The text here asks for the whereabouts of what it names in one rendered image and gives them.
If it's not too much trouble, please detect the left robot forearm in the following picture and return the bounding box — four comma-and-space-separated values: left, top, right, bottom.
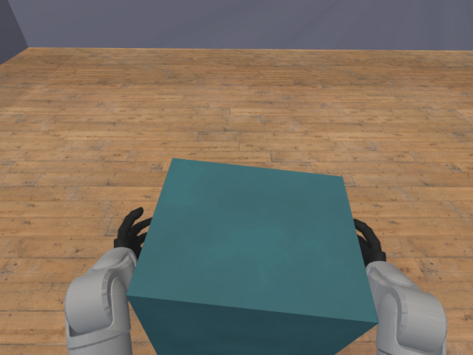
64, 247, 137, 355

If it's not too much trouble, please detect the carton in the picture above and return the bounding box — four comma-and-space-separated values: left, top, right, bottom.
126, 158, 379, 355

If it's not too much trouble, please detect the right robot forearm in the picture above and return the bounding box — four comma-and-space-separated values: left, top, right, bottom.
366, 261, 447, 355

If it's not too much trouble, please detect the left robot hand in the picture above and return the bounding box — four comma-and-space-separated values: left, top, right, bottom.
114, 207, 152, 260

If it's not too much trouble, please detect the right robot hand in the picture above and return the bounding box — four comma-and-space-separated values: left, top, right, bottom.
353, 219, 386, 268

